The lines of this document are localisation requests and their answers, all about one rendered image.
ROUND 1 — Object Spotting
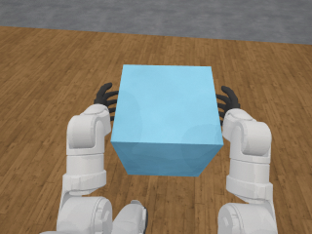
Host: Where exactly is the robot right forearm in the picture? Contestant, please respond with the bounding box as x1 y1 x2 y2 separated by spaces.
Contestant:
222 108 278 234

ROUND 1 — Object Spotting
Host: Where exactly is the left robot upper arm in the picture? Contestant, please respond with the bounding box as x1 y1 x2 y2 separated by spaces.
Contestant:
40 196 113 234

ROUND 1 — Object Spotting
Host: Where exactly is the right robot upper arm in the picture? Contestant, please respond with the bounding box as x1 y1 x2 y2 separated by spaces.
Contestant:
217 203 278 234

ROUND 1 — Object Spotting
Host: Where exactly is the robot left hand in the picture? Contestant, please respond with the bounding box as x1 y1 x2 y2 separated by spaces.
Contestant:
94 82 119 122

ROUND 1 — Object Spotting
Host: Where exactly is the left robot shin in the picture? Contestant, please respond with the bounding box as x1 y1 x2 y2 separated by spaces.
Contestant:
131 200 144 234

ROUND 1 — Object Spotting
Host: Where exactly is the robot right hand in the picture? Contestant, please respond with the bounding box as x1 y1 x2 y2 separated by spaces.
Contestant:
215 86 241 127

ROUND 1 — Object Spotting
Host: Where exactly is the robot left forearm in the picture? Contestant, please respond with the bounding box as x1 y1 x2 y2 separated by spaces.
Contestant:
57 103 111 231

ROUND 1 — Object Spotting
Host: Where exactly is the carton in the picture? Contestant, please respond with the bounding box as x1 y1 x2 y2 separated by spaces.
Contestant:
110 64 224 177

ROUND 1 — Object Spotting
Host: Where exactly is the robot left thigh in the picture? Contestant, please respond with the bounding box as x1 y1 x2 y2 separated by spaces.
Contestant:
111 204 146 234

